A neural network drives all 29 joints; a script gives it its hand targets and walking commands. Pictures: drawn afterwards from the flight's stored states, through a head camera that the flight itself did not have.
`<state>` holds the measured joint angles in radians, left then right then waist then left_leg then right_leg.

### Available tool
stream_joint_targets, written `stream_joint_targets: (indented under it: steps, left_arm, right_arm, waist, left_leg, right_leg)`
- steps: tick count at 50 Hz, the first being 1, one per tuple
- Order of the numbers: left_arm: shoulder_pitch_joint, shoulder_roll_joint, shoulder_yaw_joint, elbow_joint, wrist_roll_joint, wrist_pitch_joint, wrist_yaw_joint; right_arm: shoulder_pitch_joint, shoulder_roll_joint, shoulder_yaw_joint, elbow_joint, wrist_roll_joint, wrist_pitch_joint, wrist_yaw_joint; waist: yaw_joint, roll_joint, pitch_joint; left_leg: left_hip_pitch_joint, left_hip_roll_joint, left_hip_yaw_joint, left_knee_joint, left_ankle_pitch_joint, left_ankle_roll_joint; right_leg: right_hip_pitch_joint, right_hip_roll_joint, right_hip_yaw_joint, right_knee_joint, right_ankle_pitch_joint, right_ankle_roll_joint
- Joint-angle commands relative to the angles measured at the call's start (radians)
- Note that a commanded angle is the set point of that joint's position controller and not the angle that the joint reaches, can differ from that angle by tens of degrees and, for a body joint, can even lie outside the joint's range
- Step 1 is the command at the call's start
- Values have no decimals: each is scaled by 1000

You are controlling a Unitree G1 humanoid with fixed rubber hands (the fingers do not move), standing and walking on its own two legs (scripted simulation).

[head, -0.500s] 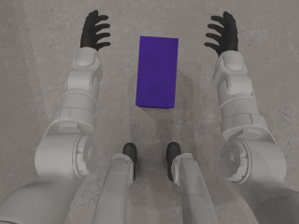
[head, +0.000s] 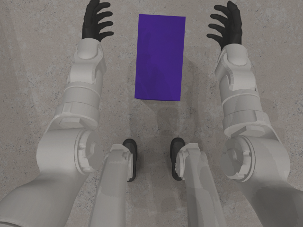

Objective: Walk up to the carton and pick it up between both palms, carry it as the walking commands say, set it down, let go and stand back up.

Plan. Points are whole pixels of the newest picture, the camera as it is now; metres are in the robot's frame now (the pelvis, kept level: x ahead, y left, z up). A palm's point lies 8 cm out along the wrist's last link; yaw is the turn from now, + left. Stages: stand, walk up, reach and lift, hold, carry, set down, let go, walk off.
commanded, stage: reach and lift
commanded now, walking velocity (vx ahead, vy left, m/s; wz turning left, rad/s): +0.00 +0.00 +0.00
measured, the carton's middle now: (157, 66) +0.52 -0.02 -0.45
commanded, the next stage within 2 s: none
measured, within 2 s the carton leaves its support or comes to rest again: neither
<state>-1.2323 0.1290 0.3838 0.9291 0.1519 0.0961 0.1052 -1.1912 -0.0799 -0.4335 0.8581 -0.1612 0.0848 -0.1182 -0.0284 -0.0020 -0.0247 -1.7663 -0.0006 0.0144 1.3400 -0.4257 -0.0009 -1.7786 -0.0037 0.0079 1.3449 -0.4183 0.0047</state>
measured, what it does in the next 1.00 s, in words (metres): lowers itself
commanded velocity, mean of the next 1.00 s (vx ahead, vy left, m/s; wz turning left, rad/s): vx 0.00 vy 0.00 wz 0.00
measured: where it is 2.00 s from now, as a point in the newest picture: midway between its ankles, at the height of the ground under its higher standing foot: (154, 166)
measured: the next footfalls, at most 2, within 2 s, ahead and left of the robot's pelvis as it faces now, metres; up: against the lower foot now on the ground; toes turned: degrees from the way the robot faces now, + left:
none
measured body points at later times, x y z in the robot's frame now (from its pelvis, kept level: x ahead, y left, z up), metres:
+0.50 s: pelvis -0.04 +0.00 -0.15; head +0.33 +0.00 +0.11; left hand +0.54 +0.13 -0.30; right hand +0.53 -0.17 -0.30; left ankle +0.06 +0.12 -0.56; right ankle +0.07 -0.12 -0.56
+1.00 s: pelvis -0.04 +0.00 -0.22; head +0.34 +0.00 +0.01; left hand +0.55 +0.13 -0.39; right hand +0.53 -0.17 -0.39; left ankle +0.06 +0.12 -0.56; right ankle +0.07 -0.12 -0.56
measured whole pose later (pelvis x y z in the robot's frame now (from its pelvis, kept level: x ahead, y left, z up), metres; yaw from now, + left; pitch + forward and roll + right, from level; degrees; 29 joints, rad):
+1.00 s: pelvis -0.04 +0.00 -0.22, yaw +0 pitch +34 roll +0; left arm -1.61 0.32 0.06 1.13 -0.17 0.10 0.15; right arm -1.58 -0.30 -0.16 1.11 0.17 0.08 -0.16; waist -0.03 -0.01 0.48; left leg -2.17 0.00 0.00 2.19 -0.61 0.00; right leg -2.17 0.00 0.01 2.18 -0.60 0.01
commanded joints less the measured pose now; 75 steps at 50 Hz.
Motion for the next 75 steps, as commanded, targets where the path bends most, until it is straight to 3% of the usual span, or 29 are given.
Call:
stream_joint_targets:
  steps: [1,12,21,37,43,47,56,70,73,75]
  left_arm:
    - [-264,77,-33,-80,-28,-6,11]
    - [-443,158,-132,-63,-137,37,51]
    - [-528,185,-180,14,-184,32,53]
    - [-641,233,-249,118,-241,-19,34]
    - [-698,273,-307,60,-300,-26,51]
    - [-699,278,-326,75,-325,-20,50]
    - [-656,259,-296,142,-298,-11,19]
    - [-712,181,-275,106,-233,-1,16]
    - [-727,114,-264,91,-200,5,11]
    - [-751,-13,-276,90,-182,15,-16]
  right_arm:
    - [-247,-76,23,-72,20,-8,-10]
    - [-428,-181,74,-40,115,32,-36]
    - [-514,-222,118,54,170,26,-38]
    - [-632,-271,205,163,253,-26,-29]
    - [-698,-317,252,110,311,-35,-47]
    - [-703,-322,274,124,336,-30,-48]
    - [-657,-300,230,189,293,-21,-20]
    - [-708,-225,185,161,205,-13,-10]
    - [-727,-144,188,153,185,-6,1]
    - [-764,-4,216,141,182,6,29]
  waist:
    - [-6,13,-988]
    - [-9,30,-1080]
    - [-8,29,-990]
    - [0,15,-835]
    - [-1,19,-1006]
    - [-1,10,-962]
    - [-7,11,-752]
    - [-18,31,-737]
    - [-7,27,-738]
    - [2,17,-722]
  left_leg:
    - [480,-131,28,48,364,-50]
    - [379,-120,54,278,231,-60]
    - [297,-106,46,419,194,-54]
    - [194,-80,18,628,211,-47]
    - [295,-78,26,685,268,-45]
    - [278,-75,25,692,246,-38]
    - [190,-78,15,669,169,-30]
    - [237,-100,8,663,147,-37]
    - [255,-108,10,668,156,-36]
    - [239,-116,12,671,150,-28]
  right_leg:
    - [477,116,-51,40,381,65]
    - [385,120,-82,281,253,54]
    - [291,104,-77,417,202,48]
    - [241,91,-44,616,228,53]
    - [339,87,-48,676,283,48]
    - [328,79,-46,685,259,45]
    - [193,74,-48,663,173,45]
    - [211,96,-55,659,150,48]
    - [224,107,-56,667,157,50]
    - [230,116,-55,670,155,51]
